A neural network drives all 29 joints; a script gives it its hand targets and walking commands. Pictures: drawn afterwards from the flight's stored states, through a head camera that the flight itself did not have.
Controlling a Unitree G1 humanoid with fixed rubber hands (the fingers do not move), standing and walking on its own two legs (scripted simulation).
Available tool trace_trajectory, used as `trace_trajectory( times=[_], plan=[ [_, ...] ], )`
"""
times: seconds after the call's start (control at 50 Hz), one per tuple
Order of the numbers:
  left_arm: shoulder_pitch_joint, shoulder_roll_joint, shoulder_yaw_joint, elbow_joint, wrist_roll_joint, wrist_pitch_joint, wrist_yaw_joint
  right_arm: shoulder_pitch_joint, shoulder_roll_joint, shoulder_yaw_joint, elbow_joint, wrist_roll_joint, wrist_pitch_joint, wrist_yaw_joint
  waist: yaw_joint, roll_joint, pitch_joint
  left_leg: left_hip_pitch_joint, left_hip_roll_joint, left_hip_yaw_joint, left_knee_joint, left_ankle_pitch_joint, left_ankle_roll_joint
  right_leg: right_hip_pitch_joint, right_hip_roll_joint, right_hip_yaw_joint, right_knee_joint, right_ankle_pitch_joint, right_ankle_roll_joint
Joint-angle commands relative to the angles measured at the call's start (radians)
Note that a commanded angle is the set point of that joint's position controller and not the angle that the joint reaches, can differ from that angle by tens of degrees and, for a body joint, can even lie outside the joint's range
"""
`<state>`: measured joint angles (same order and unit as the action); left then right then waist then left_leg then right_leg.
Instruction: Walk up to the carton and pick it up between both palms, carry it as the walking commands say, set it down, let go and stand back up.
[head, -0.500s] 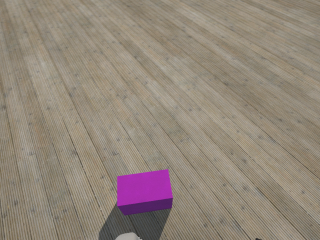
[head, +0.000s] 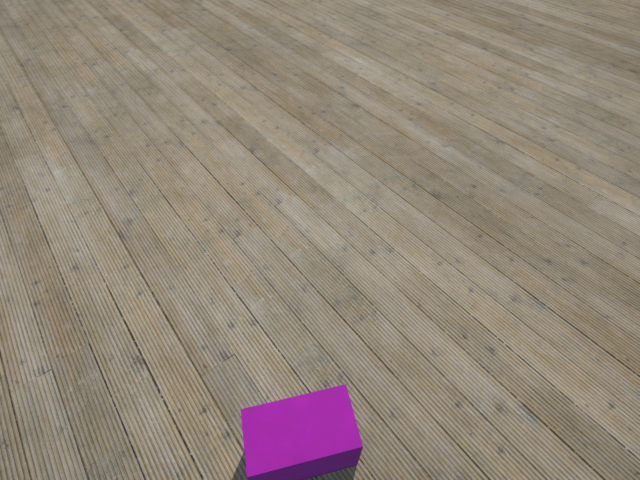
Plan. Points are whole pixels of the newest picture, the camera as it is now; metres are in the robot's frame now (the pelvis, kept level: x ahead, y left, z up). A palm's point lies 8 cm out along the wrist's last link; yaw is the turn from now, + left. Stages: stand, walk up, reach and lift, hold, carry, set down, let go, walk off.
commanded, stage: walk up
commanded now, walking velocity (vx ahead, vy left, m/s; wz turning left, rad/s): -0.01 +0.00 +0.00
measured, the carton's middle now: (301, 438) +0.33 +0.06 -0.67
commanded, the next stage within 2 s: none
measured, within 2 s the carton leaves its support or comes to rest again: neither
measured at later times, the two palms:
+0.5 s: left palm out of the picture -0.01 +0.24 -0.15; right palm out of the picture -0.01 -0.19 -0.14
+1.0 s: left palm out of the picture -0.03 +0.35 -0.17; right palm out of the picture +0.05 -0.12 -0.14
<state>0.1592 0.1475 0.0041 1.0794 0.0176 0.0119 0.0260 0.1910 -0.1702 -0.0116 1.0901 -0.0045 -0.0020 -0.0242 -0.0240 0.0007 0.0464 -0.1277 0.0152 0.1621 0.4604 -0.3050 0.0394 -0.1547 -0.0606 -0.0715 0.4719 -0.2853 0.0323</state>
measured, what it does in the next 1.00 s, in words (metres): steps to the left: left foot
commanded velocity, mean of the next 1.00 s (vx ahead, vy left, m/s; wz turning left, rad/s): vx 0.01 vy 0.04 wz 0.04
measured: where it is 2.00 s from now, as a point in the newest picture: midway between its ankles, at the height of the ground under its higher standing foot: outside the picture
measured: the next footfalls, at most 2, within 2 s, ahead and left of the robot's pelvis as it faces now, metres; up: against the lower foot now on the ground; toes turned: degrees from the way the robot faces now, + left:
left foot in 0.82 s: +0.03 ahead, +0.23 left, +0.00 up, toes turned +14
right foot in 1.10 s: +0.02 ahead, +0.03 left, +0.00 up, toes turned -2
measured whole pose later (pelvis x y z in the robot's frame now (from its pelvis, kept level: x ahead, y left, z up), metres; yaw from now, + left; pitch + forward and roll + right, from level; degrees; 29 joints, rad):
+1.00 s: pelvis -0.02 +0.10 -0.01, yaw +4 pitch -1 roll +2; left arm 0.26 0.22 0.05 1.09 0.02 0.07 0.03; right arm 0.21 -0.14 -0.01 1.05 -0.03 -0.01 -0.01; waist 0.00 -0.09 0.03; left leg -0.28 0.04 0.18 0.60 -0.29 0.01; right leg -0.36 -0.09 -0.03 0.91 -0.51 0.02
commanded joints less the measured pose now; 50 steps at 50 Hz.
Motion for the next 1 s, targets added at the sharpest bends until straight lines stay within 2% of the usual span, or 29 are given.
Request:
trace_trajectory(
  times=[0.0,0.04,0.06,0.16,0.2,0.36,0.38,0.42,0.5,0.52,0.54,0.56,0.58,0.6,0.66,0.7,0.72,0.74,0.76,0.78,0.8,0.82,0.84,0.86,0.88,0.9,0.92,0.94,0.98],
  plan=[
    [0.106,0.131,0.019,0.009,-0.008,-0.018,0.013,0.059,-0.084,-0.01,0.005,0.001,-0.025,-0.003,0.029,0.002,-0.036,-0.011,0.124,-0.117,-0.133,0.484,-0.018,0.124,-0.096,0.064,-0.092,0.447,-0.027],
    [0.074,0.135,0.028,0.009,-0.012,-0.007,0.016,0.08,-0.052,-0.001,0.014,-0.004,-0.027,-0.005,0.019,-0.043,-0.01,-0.026,0.132,-0.135,-0.14,0.495,-0.019,0.127,-0.08,0.032,-0.108,0.426,-0.008],
    [0.085,0.086,0.014,0.003,-0.006,-0.009,0.02,0.055,-0.072,-0.011,0.014,0.004,-0.026,-0.004,0.018,0.045,0.0,-0.03,0.116,-0.112,-0.133,0.478,-0.015,0.114,-0.084,0.039,-0.111,0.376,-0.012],
    [0.069,0.087,0.009,0.029,-0.005,-0.007,0.018,0.101,-0.09,-0.008,0.043,-0.003,-0.021,-0.018,0.01,0.017,0.032,0.011,0.13,-0.118,-0.146,0.496,-0.006,0.062,-0.079,0.025,-0.127,0.299,-0.015],
    [0.104,0.127,0.022,0.037,-0.01,-0.004,0.018,0.091,-0.087,0.0,0.043,-0.01,-0.03,-0.02,0.022,0.094,-0.025,0.026,0.146,-0.149,-0.157,0.519,-0.019,0.085,-0.071,0.021,-0.132,0.219,-0.007],
    [0.1,0.079,-0.001,0.065,-0.013,-0.002,0.017,0.148,-0.086,0.001,0.059,-0.003,-0.018,-0.024,-0.008,-0.006,0.051,0.044,0.141,-0.128,-0.155,0.478,-0.002,0.012,-0.078,0.0,-0.134,0.204,0.006],
    [0.112,0.103,-0.007,0.067,-0.009,-0.006,0.017,0.14,-0.106,-0.001,0.068,-0.005,-0.019,-0.021,-0.004,0.04,0.008,0.056,0.132,-0.121,-0.148,0.469,0.002,0.02,-0.075,-0.012,-0.116,0.231,0.006],
    [0.133,0.095,0.002,0.084,-0.014,-0.01,0.024,0.174,-0.055,0.008,0.063,-0.002,-0.023,-0.017,-0.006,-0.076,-0.007,0.047,0.142,-0.141,-0.146,0.432,0.01,0.033,-0.076,-0.023,-0.118,0.224,0.008],
    [0.155,0.067,-0.012,0.088,-0.018,-0.002,0.027,0.199,-0.067,0.009,0.077,0.008,-0.02,-0.02,-0.01,0.026,0.046,0.033,0.136,-0.129,-0.165,0.476,-0.005,0.006,-0.079,-0.006,-0.12,0.182,0.012],
    [0.162,0.074,-0.003,0.073,-0.028,0.0,0.025,0.182,-0.064,0.01,0.089,0.001,-0.024,-0.02,-0.003,-0.032,0.026,-0.015,0.158,-0.151,-0.16,0.383,-0.001,0.035,-0.078,-0.01,-0.103,0.178,-0.002],
    [0.206,0.237,0.067,0.043,-0.019,0.007,0.054,0.109,-0.209,-0.046,0.047,-0.007,0.016,-0.002,0.076,0.119,0.028,-0.228,0.031,-0.041,0.072,0.304,-0.002,0.192,-0.218,0.083,-0.036,0.423,-0.057],
    [0.253,0.263,0.08,0.034,-0.01,0.018,0.064,0.052,-0.134,-0.039,0.0,0.007,0.027,-0.009,0.097,-0.075,0.005,-0.392,0.002,-0.057,0.259,-0.049,-0.029,0.24,-0.382,0.222,-0.104,0.526,-0.143],
    [0.334,0.295,0.099,0.055,0.008,0.026,0.079,-0.05,-0.1,-0.037,-0.05,-0.005,0.05,0.0,0.156,-0.153,0.042,-0.484,0.031,-0.075,0.579,-0.262,-0.046,0.174,-0.521,0.313,-0.199,0.477,-0.252],
    [0.317,0.301,0.112,0.041,0.006,0.03,0.083,-0.11,-0.106,-0.036,-0.099,-0.011,0.069,0.008,0.15,-0.165,0.077,-0.512,0.073,-0.146,0.686,-0.261,-0.062,0.105,-0.551,0.304,-0.192,0.517,-0.288],
    [0.117,0.212,0.088,-0.022,0.01,0.011,0.079,0.041,-0.09,-0.062,-0.102,-0.016,0.065,0.03,0.013,-0.162,0.038,-0.331,0.122,-0.226,0.699,-0.192,-0.083,-0.149,-0.427,0.15,-0.165,0.403,-0.209],
    [0.024,0.179,0.084,-0.065,0.032,-0.001,0.055,0.124,-0.038,-0.038,-0.091,-0.017,0.061,0.029,-0.026,-0.258,0.023,-0.248,0.142,-0.222,0.383,-0.183,-0.071,-0.182,-0.346,0.055,-0.176,0.102,-0.098],
    [0.027,0.198,0.096,-0.058,0.028,0.009,0.036,0.099,-0.041,-0.036,-0.069,-0.012,0.056,0.04,-0.002,-0.241,0.025,-0.175,0.092,-0.12,0.311,-0.152,-0.072,-0.259,-0.292,0.014,-0.2,-0.089,-0.076],
    [0.011,0.239,0.098,-0.064,0.028,0.005,0.033,0.194,-0.043,-0.034,-0.073,-0.021,0.044,0.036,-0.046,-0.342,0.014,-0.051,0.086,-0.099,0.177,-0.094,-0.07,-0.322,-0.267,-0.009,-0.109,-0.22,-0.036],
    [0.015,0.2,0.092,-0.054,0.043,0.015,0.029,0.238,-0.055,-0.045,-0.032,-0.024,0.029,0.025,-0.057,-0.209,-0.005,0.055,0.034,-0.034,0.07,0.001,-0.071,-0.337,-0.201,-0.056,0.032,-0.154,-0.018],
    [0.071,0.141,0.081,-0.03,0.055,0.016,0.025,0.341,-0.179,-0.067,-0.008,-0.029,0.006,0.023,-0.12,0.184,-0.062,0.098,0.208,-0.282,-0.161,0.052,-0.058,-0.408,-0.084,-0.17,0.377,-0.301,0.034],
    [0.089,0.045,0.046,-0.055,0.038,0.023,0.019,0.271,-0.309,-0.083,-0.044,-0.027,-0.011,0.011,-0.084,0.473,-0.068,-0.082,0.379,-0.489,-0.249,0.287,0.043,-0.378,-0.019,-0.069,0.537,-0.428,0.049],
    [0.146,0.036,0.043,-0.019,0.013,0.042,0.02,0.184,-0.228,-0.048,-0.059,-0.041,-0.008,-0.001,-0.021,0.25,-0.025,-0.219,0.412,-0.47,-0.259,0.204,0.101,-0.263,-0.034,0.069,0.549,-0.359,0.025],
    [0.148,0.046,0.044,-0.039,-0.017,0.05,0.01,0.114,-0.18,-0.042,-0.047,-0.024,-0.002,-0.008,0.008,0.22,-0.018,-0.287,0.346,-0.341,-0.271,0.031,0.122,-0.206,-0.052,0.063,0.542,-0.3,-0.003],
    [0.162,0.06,0.046,0.004,-0.007,0.054,0.0,0.064,-0.167,-0.036,-0.095,-0.046,-0.012,0.006,0.002,0.103,0.017,-0.193,0.341,-0.374,-0.299,-0.107,0.104,-0.304,-0.037,0.036,0.57,-0.253,-0.017],
    [0.113,0.067,0.044,-0.044,0.001,0.049,0.002,0.038,-0.197,-0.046,-0.082,-0.041,-0.017,0.008,0.004,0.281,0.015,-0.216,0.305,-0.354,-0.328,-0.134,0.083,-0.289,-0.052,0.07,0.527,-0.221,-0.02],
    [0.128,0.098,0.041,-0.042,0.002,0.046,0.002,0.003,-0.2,-0.036,-0.093,-0.034,-0.024,0.012,0.01,0.358,0.007,-0.16,0.265,-0.273,-0.277,0.032,0.079,-0.274,-0.057,0.088,0.467,-0.206,-0.017],
    [0.109,0.11,0.041,-0.058,-0.007,0.043,0.007,-0.015,-0.17,-0.023,-0.097,-0.025,-0.034,0.008,0.013,0.307,-0.011,-0.168,0.301,-0.322,-0.243,0.215,0.097,-0.249,-0.039,0.103,0.46,-0.221,-0.025],
    [0.127,0.126,0.046,-0.042,-0.006,0.034,0.001,-0.041,-0.141,-0.02,-0.096,-0.023,-0.028,0.003,0.022,0.26,-0.018,-0.144,0.287,-0.219,-0.185,0.349,0.117,-0.205,-0.042,0.053,0.407,-0.233,-0.023],
    [0.168,0.107,0.035,-0.021,-0.008,0.023,-0.002,-0.006,-0.118,-0.005,-0.065,-0.019,-0.024,-0.001,0.024,0.137,-0.053,-0.136,0.274,-0.22,-0.176,0.277,0.111,-0.112,-0.006,0.017,0.202,-0.176,-0.032]
  ],
)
